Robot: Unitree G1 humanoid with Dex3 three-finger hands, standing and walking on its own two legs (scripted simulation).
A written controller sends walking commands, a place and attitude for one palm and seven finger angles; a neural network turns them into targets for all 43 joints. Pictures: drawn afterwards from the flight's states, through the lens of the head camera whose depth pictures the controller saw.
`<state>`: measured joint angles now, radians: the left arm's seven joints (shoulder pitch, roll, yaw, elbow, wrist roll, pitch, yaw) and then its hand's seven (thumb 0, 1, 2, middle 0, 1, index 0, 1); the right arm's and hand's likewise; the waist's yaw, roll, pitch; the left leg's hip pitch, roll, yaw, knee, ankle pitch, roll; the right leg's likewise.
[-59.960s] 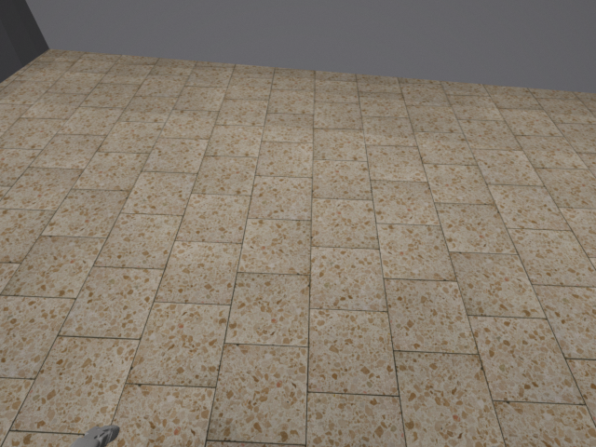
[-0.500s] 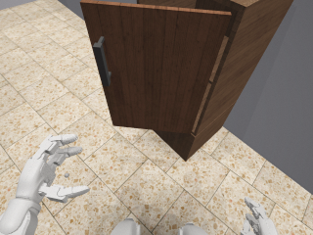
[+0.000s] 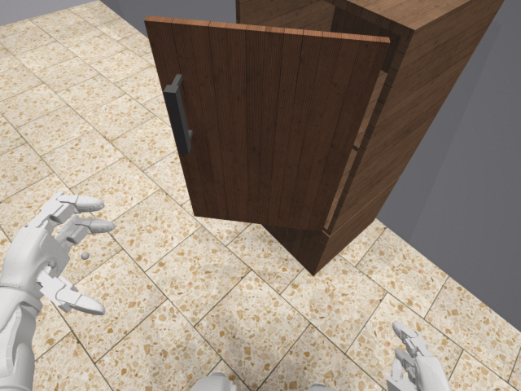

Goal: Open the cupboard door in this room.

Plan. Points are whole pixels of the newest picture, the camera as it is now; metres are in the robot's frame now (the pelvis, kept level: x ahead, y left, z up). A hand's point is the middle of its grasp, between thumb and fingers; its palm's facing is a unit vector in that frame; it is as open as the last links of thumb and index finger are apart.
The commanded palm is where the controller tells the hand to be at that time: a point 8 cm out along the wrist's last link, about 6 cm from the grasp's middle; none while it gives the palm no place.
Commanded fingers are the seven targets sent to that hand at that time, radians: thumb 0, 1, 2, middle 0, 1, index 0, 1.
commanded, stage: raise the hand with hooked fingers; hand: left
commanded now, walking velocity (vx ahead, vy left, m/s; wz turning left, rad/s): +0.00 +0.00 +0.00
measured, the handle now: (181, 115) +0.60 +0.20 +0.05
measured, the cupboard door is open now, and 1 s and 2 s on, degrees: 42 42 42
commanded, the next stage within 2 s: move the hooked fingers beside the handle in 0.58 s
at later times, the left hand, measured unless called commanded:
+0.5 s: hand (87, 245) +0.29 +0.26 +0.07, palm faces -0.04 -1.00 -0.04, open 13.9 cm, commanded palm +0.26 +0.31 +0.07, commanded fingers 0.00 -0.50 0.30 -0.30 -1.20 -0.30 -1.20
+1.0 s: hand (106, 211) +0.35 +0.26 +0.08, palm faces -0.07 -1.00 -0.02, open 14.0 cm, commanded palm +0.32 +0.31 +0.07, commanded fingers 0.00 -0.50 0.30 -0.30 -1.20 -0.30 -1.20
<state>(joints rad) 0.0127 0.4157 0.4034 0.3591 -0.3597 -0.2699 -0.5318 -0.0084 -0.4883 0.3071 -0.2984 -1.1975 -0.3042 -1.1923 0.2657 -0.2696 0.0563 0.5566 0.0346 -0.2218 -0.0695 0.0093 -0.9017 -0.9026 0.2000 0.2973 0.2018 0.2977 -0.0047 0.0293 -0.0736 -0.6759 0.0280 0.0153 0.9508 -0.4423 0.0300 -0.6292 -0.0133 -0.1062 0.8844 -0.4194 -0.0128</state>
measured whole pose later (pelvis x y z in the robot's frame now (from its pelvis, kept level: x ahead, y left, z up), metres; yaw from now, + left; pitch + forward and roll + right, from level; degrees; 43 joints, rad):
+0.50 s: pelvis +0.00 +0.00 +0.01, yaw -1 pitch +9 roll -2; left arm -0.04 0.43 0.44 0.46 -0.37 -0.30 -0.57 -0.01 -0.50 0.30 -0.30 -1.20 -0.30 -1.20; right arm 0.30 -0.29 0.04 0.56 0.04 -0.20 -0.07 0.01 -0.90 -0.90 0.20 0.30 0.20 0.30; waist -0.02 0.02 -0.07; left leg -0.65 0.03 0.03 0.90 -0.42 0.03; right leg -0.61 -0.01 -0.09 0.85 -0.40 -0.02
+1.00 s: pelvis -0.01 -0.01 +0.00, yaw -1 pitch +11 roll -2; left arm -0.32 0.49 0.44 0.71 -0.31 -0.30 -0.59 -0.01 -0.50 0.30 -0.30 -1.20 -0.30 -1.20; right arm 0.28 -0.29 0.05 0.59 0.03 -0.18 -0.08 0.01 -0.90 -0.90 0.20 0.30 0.20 0.30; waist -0.04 0.01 -0.06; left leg -0.71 0.03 0.02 0.93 -0.42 0.02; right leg -0.67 -0.01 -0.10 0.88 -0.40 -0.03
